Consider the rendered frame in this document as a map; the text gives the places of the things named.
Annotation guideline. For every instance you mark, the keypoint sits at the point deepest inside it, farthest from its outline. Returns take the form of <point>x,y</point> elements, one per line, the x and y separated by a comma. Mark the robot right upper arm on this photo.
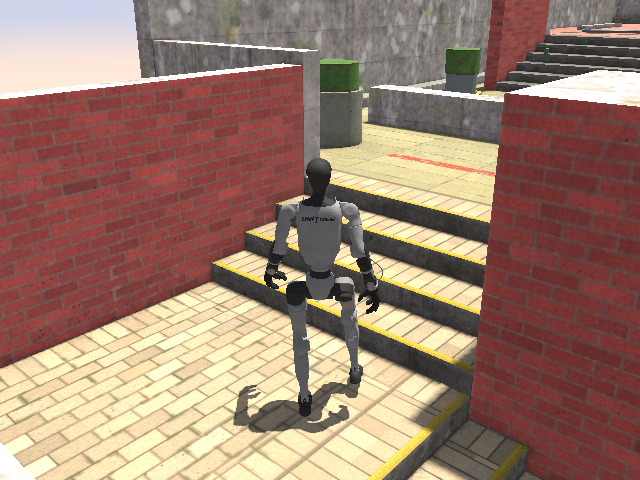
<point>351,212</point>

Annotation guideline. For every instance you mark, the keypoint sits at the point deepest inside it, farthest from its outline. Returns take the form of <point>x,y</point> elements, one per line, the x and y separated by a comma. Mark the robot left hand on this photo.
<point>268,279</point>

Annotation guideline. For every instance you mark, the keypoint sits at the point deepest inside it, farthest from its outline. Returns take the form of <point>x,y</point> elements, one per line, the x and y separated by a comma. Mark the robot left upper arm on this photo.
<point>287,212</point>

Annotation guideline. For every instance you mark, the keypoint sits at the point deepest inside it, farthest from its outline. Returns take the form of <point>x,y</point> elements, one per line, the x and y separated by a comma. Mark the right robot shin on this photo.
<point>352,340</point>

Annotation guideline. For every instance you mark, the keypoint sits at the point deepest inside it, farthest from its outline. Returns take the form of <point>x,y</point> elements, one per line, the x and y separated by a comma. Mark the robot left forearm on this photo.
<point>273,261</point>

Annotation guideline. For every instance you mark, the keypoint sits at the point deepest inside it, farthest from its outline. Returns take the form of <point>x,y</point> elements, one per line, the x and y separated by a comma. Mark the humanoid robot torso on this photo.
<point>319,240</point>

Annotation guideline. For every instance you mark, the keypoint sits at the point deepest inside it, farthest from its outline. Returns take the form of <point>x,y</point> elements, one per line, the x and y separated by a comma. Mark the robot right hand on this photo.
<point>375,299</point>

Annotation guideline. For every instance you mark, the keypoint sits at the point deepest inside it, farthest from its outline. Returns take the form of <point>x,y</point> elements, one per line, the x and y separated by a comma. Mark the robot right forearm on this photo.
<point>367,271</point>

